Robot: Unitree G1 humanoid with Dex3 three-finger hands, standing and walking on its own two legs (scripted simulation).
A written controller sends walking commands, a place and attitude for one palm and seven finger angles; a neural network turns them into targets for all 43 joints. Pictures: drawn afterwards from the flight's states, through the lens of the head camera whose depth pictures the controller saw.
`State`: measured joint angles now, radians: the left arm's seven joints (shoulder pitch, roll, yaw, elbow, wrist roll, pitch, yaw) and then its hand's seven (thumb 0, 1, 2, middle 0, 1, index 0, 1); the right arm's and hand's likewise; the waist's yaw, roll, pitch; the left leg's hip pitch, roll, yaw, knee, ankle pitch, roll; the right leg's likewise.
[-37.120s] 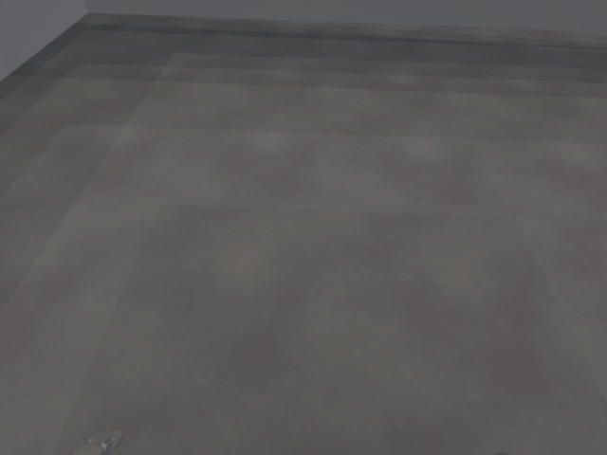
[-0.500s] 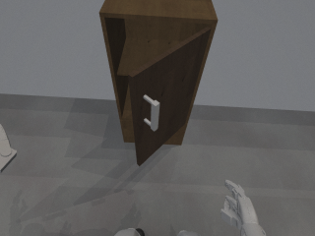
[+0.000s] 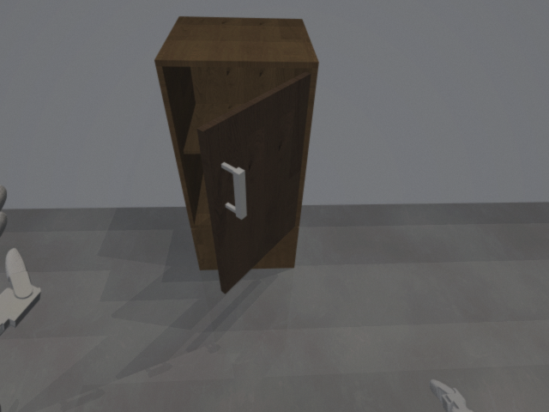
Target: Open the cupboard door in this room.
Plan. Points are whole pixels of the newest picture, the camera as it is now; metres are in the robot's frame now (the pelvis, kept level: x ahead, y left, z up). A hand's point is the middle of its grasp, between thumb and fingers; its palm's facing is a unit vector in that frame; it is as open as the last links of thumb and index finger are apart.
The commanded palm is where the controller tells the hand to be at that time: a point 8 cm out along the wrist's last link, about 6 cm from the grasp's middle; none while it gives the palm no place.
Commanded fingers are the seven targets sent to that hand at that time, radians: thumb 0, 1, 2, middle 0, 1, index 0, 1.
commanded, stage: stop stepping back and stand still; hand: left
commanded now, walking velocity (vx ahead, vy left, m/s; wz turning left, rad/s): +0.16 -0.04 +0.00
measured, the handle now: (234, 191) +0.60 +0.12 -0.04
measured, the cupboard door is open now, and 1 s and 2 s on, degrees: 49 49 49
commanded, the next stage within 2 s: let the arm hang, fingers relaxed in 1.00 s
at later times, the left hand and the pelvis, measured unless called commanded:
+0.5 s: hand (3, 318) +0.17 +0.28 +0.17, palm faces +0.50 -0.74 -0.46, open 7.4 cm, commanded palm +0.11 +0.31 +0.18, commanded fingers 0.00 0.90 0.90 -0.20 -0.30 -0.20 -0.30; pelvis -0.02 +0.00 +0.00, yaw +2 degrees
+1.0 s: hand (61, 282) +0.22 +0.25 +0.16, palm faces +0.39 -0.79 -0.48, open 7.4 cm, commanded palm +0.16 +0.29 +0.18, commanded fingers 0.00 0.90 0.90 -0.20 -0.30 -0.20 -0.30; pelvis +0.01 -0.01 +0.01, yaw +0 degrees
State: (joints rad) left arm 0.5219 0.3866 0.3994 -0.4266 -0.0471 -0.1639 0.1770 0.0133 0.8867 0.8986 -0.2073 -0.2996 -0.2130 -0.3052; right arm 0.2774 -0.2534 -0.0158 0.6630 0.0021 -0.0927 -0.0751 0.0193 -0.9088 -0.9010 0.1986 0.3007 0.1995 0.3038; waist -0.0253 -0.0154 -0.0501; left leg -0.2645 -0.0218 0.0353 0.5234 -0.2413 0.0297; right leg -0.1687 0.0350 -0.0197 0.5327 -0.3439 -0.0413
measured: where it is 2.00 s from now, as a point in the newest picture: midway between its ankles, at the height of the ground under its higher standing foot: outside the picture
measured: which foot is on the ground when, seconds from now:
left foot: down 0.00-1.00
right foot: down 0.00-1.00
